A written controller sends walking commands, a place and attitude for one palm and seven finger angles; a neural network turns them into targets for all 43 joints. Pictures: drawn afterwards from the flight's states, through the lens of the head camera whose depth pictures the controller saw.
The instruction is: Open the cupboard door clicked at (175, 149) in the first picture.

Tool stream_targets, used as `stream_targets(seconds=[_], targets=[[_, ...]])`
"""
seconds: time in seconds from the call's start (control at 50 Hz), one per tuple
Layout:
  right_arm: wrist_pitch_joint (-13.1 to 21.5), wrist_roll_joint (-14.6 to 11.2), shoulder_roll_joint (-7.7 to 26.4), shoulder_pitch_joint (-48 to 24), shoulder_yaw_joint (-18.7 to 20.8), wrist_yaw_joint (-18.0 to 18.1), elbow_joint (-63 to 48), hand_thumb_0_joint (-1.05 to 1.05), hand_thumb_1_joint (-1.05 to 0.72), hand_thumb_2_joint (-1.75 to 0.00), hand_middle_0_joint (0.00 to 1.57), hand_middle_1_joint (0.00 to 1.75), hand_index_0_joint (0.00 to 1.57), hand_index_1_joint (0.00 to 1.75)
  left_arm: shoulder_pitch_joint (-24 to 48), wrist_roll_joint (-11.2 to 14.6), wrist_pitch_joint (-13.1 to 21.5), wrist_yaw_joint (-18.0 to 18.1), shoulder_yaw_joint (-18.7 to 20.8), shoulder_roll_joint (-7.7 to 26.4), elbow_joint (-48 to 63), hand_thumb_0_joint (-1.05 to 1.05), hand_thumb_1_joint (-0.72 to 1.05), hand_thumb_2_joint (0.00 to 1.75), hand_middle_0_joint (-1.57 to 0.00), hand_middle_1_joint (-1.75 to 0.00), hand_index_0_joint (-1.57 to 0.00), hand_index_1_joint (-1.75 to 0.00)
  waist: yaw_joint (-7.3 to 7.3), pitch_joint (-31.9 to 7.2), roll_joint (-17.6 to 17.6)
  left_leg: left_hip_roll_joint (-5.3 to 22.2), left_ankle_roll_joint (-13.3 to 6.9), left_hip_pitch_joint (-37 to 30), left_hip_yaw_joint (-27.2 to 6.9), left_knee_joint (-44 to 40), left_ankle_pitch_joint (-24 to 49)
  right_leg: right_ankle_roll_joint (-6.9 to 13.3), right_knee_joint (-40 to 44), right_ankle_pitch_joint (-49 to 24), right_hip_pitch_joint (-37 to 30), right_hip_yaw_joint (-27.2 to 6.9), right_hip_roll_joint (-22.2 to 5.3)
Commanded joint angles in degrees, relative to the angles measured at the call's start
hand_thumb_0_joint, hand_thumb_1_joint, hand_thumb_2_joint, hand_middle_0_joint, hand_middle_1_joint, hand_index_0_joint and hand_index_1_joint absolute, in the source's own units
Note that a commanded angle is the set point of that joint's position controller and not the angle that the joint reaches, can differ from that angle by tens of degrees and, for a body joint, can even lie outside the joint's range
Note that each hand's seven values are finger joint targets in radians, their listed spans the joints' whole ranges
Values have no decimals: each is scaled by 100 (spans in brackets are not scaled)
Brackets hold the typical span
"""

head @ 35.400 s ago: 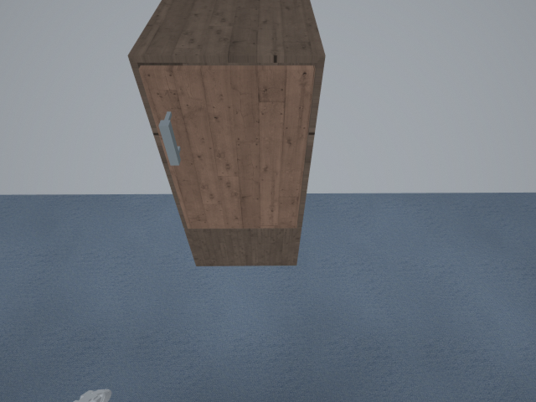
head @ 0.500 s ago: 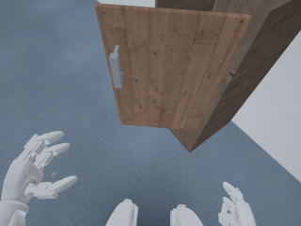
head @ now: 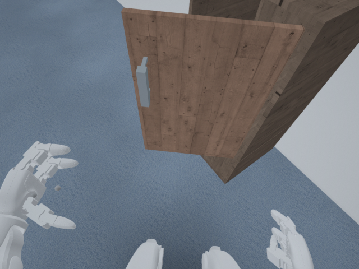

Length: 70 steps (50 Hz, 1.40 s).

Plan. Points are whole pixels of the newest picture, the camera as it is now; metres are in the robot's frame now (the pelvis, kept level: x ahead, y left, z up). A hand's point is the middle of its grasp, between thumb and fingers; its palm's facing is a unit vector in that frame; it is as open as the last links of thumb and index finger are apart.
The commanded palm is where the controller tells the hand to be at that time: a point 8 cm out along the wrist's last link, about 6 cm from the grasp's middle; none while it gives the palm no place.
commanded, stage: raise the hand with hooked fingers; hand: left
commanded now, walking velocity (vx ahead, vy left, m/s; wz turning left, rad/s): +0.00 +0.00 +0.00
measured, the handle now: (145, 82) +0.56 +0.14 +0.05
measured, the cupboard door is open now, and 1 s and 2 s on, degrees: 49 49 49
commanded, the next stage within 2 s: move the hooked fingers beside the handle in 0.74 s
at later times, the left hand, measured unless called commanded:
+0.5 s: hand (55, 169) +0.29 +0.27 +0.06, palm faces -0.03 -1.00 -0.05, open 14.0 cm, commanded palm +0.26 +0.32 +0.06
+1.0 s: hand (61, 164) +0.30 +0.26 +0.06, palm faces -0.02 -1.00 -0.03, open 14.0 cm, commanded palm +0.29 +0.31 +0.06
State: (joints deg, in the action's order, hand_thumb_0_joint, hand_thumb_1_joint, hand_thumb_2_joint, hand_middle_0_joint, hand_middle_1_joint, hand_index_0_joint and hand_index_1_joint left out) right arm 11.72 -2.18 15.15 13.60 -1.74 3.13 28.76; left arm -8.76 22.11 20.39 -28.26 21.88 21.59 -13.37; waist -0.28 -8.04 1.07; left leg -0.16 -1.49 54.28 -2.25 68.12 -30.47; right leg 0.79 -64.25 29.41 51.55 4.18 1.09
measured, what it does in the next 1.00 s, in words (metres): stands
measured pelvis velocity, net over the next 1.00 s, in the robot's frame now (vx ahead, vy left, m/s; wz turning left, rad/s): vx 0.00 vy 0.00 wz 0.00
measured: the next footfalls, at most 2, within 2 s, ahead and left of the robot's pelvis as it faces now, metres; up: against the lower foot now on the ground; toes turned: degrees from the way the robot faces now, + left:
none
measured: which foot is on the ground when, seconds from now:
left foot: down 0.00-1.00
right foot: down 0.00-1.00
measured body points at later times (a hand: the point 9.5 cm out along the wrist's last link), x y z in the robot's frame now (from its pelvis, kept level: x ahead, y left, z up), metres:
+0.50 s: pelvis +0.00 +0.00 +0.01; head +0.08 +0.02 +0.45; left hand +0.29 +0.32 +0.07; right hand +0.14 -0.26 -0.07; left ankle +0.02 +0.10 -0.65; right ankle +0.02 -0.12 -0.65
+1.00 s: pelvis +0.00 +0.00 +0.00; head +0.08 +0.02 +0.45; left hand +0.30 +0.32 +0.06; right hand +0.16 -0.25 -0.08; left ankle +0.02 +0.10 -0.65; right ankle +0.02 -0.12 -0.65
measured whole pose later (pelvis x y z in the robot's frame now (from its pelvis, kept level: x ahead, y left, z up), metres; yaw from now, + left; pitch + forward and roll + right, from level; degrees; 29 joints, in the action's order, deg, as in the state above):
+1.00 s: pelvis +0.00 +0.00 +0.00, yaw +0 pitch +17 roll -3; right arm 9.7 -2.3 16.2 14.7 -2.2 4.0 30.5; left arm 4.7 20.6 20.3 -30.3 23.5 23.6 -26.5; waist -0.8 -7.6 0.9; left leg -0.2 -1.5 53.7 -1.9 66.4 -29.6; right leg 0.8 -62.9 28.6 51.3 3.8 1.0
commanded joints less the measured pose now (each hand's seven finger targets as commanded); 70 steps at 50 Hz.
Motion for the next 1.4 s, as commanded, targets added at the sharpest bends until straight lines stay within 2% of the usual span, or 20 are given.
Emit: stream_targets(seconds=[0.0, 0.02, 0.18, 0.26, 0.28, 0.38, 0.5, 0.68, 0.76, 0.82, 0.9, 0.96, 1.02, 1.04, 1.08, 1.14, 1.22, 1.24, 1.32, 1.38], targets=[[234, -38, 946, 84, 402, 77, -727, 0, -90, -90, 20, 30, 20, 30, 926, 161, 315, -88, 685, 1342, 779, 0, -50, 30, -30, -120, -30, -120, -17, -1479, 416, -2, 66, -1124, -90, -1115, 1553, 124, 894, -1000, -827, -174, 108], [229, -45, 955, 74, 397, 77, -731, 0, -90, -90, 20, 30, 20, 30, 1049, 131, 312, -108, 671, 1394, 776, 0, -50, 30, -30, -120, -30, -120, -17, -1471, 581, -1, 76, -1192, -114, -1170, 1529, 137, 890, -942, -762, -150, 102], [180, -43, 1013, 164, 387, 105, -683, 0, -90, -90, 20, 30, 20, 30, 1601, 98, 257, -170, 904, 1778, 318, 0, -50, 30, -30, -120, -30, -120, 5, -1494, 485, 11, 73, -1321, -152, -1325, 1507, 163, 963, -879, -796, -132, 121], [144, -64, 1007, 197, 394, 97, -691, 0, -90, -90, 20, 30, 20, 30, 1621, 138, 251, -253, 792, 1587, 58, 0, -50, 30, -30, -120, -30, -120, -1, -1500, 413, -1, 50, -1318, -113, -1373, 1521, 127, 1037, -939, -880, -153, 95], [156, -58, 1017, 207, 399, 88, -682, 0, -90, -90, 20, 30, 20, 30, 1572, 139, 259, -284, 784, 1635, 77, 0, -50, 30, -30, -120, -30, -120, 35, -1537, 541, 1, 76, -1404, -125, -1365, 1716, 176, 998, -1073, -907, -137, 105], [133, -33, 1027, 262, 442, 45, -675, 0, -90, -90, 20, 30, 20, 30, 1560, 140, 330, -231, 912, 1744, 161, 0, -50, 30, -30, -120, -30, -120, 13, -1561, 333, 17, 71, -1393, -122, -1332, 1867, 147, 971, -1218, -911, -127, 114], [70, -31, 1001, 290, 427, 42, -665, 0, -90, -90, 20, 30, 20, 30, 1599, 124, 405, -185, 910, 1687, 97, 0, -50, 30, -30, -120, -30, -120, -21, -1627, 360, 9, 46, -1335, -44, -1297, 1830, 105, 981, -1279, -994, -193, 106], [67, -23, 984, 224, 417, 70, -658, 0, -90, -90, 20, 30, 20, 30, 1701, 132, 415, -204, 919, 1763, 299, 0, -50, 30, -30, -120, -30, -120, -5, -1676, 561, 4, 52, -1408, -65, -1256, 1921, 129, 961, -1382, -1023, -198, 100], [37, -50, 972, 193, 401, 72, -676, 0, -90, -90, 20, 30, 20, 30, 1630, 130, 348, -232, 794, 1570, 85, 0, -50, 30, -30, -120, -30, -120, -71, -1514, 359, 5, 32, -1285, -53, -1276, 1682, 84, 1022, -1240, -960, -196, 92], [29, -49, 971, 189, 399, 80, -683, 0, -90, -90, 20, 30, 20, 30, 1698, 122, 338, -247, 795, 1599, 116, 0, -50, 30, -30, -120, -30, -120, -55, -1624, 441, -1, 27, -1303, -40, -1247, 1719, 93, 1006, -1284, -1004, -226, 92], [48, -35, 1007, 238, 381, 144, -517, 0, -90, -90, 20, 30, 20, 30, 2614, 3, 347, -196, 558, 1548, -17, 0, -50, 30, -30, -120, -30, -120, -245, -1514, 423, 38, 19, -1306, -103, -1175, 1466, 94, 978, -1027, -638, -217, 97], [43, -41, 1000, 222, 373, 165, -495, 0, -90, -90, 20, 30, 20, 30, 2887, -76, 346, -151, 510, 1566, -181, 0, -50, 30, -30, -120, -30, -120, -198, -1635, 510, 26, 20, -1312, -107, -1200, 1397, 99, 976, -958, -687, -248, 54], [-15, -31, 1011, 269, 377, 167, -455, 0, -90, -90, 20, 30, 20, 30, 2951, -154, 314, -101, 720, 1860, -277, 0, -50, 30, -30, -120, -30, -120, -110, -1926, 578, 36, 35, -1420, -80, -1174, 1785, 114, 912, -1320, -888, -264, 45], [-34, -36, 980, 250, 363, 143, -482, 0, -90, -90, 20, 30, 20, 30, 2902, -173, 300, -94, 585, 1715, -289, 0, -50, 30, -30, -120, -30, -120, -90, -1915, 679, 34, 55, -1504, -92, -1223, 1870, 121, 906, -1352, -866, -233, 46], [-81, -24, 1000, 292, 369, 131, -480, 0, -90, -90, 20, 30, 20, 30, 2897, -170, 242, -25, 703, 1818, -446, 0, -50, 30, -30, -120, -30, -120, -80, -1915, 499, 44, 43, -1409, -72, -1200, 1924, 125, 909, -1435, -950, -229, 66], [-179, -30, 996, 310, 356, 121, -421, 0, -90, -90, 20, 30, 20, 30, 3290, -227, 201, 85, 730, 1819, -845, 0, -50, 30, -30, -120, -30, -120, -159, -1709, 339, 45, 32, -1133, -39, -1197, 1609, 75, 948, -1254, -876, -260, 48], [-251, -25, 987, 398, 392, 79, -465, 0, -90, -90, 20, 30, 20, 30, 3251, -274, 320, 107, 719, 1830, -767, 0, -50, 30, -30, -120, -30, -120, -97, -2100, 418, 47, 23, -1327, 11, -1191, 2044, 84, 904, -1691, -1155, -295, 49], [-268, -28, 969, 405, 393, 65, -453, 0, -90, -90, 20, 30, 20, 30, 3301, -291, 350, 102, 605, 1735, -732, 0, -50, 30, -30, -120, -30, -120, -125, -2066, 550, 52, 38, -1418, 6, -1205, 2102, 87, 906, -1707, -1064, -281, 53], [-346, -27, 1008, 503, 410, 58, -327, 0, -90, -90, 20, 30, 20, 30, 3720, -349, 375, 160, 508, 1673, -1047, 0, -50, 30, -30, -120, -30, -120, -266, -1869, 420, 85, 41, -1326, -34, -1187, 1928, 69, 906, -1538, -799, -249, 67], [-384, -11, 1019, 564, 422, 62, -294, 0, -90, -90, 20, 30, 20, 30, 3902, -375, 418, 223, 571, 1753, -1109, 0, -50, 30, -30, -120, -30, -120, -239, -1992, 420, 75, 27, -1351, -29, -1145, 2055, 98, 878, -1648, -867, -267, 70]])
